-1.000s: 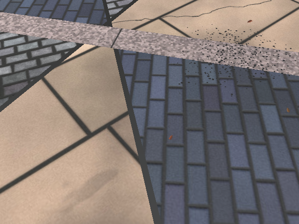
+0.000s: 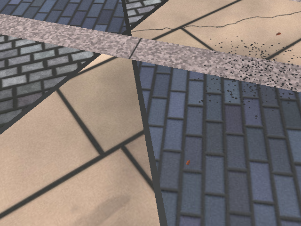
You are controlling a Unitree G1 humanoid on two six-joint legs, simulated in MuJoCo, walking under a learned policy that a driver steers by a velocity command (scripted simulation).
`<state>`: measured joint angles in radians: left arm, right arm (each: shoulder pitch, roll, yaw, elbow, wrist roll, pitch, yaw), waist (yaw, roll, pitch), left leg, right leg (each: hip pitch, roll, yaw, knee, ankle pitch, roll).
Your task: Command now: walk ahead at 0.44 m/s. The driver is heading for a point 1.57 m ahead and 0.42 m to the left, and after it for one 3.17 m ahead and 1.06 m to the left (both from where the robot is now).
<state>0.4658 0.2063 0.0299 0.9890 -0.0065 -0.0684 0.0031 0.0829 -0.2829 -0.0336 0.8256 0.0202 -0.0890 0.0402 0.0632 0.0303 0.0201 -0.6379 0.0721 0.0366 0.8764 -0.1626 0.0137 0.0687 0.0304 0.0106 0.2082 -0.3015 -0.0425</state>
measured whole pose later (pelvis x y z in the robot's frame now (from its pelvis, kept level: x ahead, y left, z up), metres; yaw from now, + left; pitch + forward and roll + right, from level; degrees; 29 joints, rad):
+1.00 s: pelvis +0.56 -0.02 +0.01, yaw +4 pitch +0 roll -2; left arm 0.29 0.25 0.05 0.92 0.02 -0.11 -0.02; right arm 0.20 -0.30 -0.06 0.87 0.03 -0.05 0.00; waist 0.03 0.05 0.02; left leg -0.66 0.10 -0.09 0.99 -0.15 0.02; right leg -0.09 0.06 -0.12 0.25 -0.17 -0.06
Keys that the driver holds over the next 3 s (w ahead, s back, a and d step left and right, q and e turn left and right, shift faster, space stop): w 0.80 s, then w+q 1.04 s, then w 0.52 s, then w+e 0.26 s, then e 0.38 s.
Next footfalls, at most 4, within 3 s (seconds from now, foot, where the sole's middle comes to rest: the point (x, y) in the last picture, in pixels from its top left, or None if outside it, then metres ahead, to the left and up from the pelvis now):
0.16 left None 0.29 0.13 -0.78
0.72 right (195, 205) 0.58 -0.10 -0.78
1.28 left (143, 150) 0.86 0.15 -0.78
1.76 right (161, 102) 1.20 0.07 -0.78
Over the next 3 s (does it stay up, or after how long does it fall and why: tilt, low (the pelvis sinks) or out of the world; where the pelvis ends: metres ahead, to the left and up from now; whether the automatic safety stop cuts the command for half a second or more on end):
stays up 1.48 0.44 -0.01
